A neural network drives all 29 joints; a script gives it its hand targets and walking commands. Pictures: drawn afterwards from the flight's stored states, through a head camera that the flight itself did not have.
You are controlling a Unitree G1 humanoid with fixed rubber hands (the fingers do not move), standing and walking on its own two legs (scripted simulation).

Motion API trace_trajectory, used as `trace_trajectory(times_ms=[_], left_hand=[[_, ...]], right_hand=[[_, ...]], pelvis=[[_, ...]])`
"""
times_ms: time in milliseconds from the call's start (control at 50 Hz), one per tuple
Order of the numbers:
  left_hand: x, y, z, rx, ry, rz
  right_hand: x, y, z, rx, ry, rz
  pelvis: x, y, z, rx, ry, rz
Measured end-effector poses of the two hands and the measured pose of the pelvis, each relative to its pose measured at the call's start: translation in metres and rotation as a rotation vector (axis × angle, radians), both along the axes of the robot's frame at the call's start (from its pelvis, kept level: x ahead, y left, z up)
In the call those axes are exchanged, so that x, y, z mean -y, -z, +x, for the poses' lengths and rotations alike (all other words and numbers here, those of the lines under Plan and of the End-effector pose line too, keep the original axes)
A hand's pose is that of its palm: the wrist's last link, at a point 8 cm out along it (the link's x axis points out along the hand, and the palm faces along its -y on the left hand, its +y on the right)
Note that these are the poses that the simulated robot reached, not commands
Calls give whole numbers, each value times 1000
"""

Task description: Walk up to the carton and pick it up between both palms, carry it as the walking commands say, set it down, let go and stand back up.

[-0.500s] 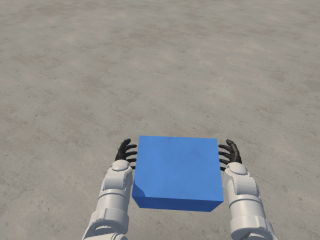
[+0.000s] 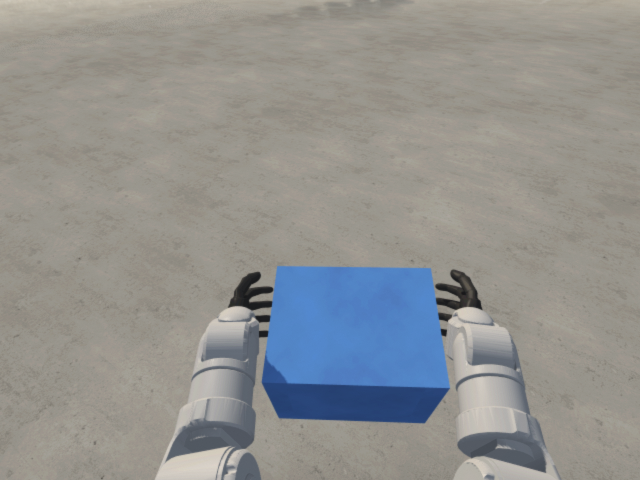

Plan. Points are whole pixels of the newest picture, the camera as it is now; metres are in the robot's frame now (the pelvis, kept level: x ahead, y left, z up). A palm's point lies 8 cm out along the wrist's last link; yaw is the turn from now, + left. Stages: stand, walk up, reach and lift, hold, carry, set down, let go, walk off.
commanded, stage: reach and lift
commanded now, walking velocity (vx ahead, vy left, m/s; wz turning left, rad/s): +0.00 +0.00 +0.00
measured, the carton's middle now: (352, 345) +0.32 -0.03 -0.02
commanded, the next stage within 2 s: hold in 1.26 s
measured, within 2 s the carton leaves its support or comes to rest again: neither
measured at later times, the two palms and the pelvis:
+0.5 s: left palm (225, 331) +0.30 +0.15 +0.05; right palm (447, 313) +0.31 -0.15 +0.06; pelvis +0.00 -0.02 +0.00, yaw +1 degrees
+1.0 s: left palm (228, 338) +0.29 +0.14 +0.04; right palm (452, 321) +0.30 -0.16 +0.06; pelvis +0.00 -0.01 +0.00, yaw +0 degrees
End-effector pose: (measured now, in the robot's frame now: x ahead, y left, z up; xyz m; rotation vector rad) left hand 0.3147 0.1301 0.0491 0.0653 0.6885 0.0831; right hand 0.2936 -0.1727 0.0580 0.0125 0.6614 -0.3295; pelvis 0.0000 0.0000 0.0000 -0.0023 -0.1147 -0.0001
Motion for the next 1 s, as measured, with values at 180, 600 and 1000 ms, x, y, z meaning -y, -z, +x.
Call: trace_trajectory(times_ms=[180,600,1000], left_hand=[[-10,2,-8,-19,-88,19],[-18,0,-14,-7,-129,4],[-14,5,-22,-16,-136,13]], right_hand=[[-13,1,9,-20,-61,-19],[-20,-2,16,-3,-109,-23],[-17,2,5,-1,-83,-16]], pelvis=[[7,0,-2,-9,-10,3],[16,0,3,-22,-16,3],[10,-1,2,-17,-1,3]])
